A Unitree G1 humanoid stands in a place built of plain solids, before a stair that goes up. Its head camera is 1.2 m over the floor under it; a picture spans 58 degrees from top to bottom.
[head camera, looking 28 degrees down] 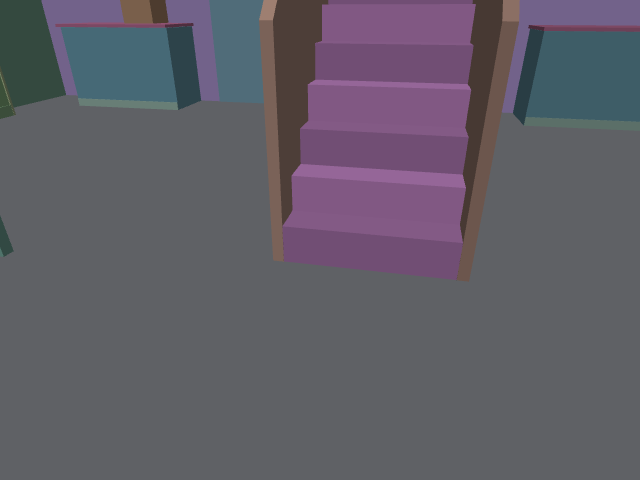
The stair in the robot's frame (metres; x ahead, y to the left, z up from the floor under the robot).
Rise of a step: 0.20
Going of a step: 0.20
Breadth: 0.90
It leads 12 degrees to the right of straight ahead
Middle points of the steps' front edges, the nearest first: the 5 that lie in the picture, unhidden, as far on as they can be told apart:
1.92 -0.25 0.21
2.12 -0.29 0.42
2.32 -0.33 0.62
2.52 -0.37 0.82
2.72 -0.41 1.03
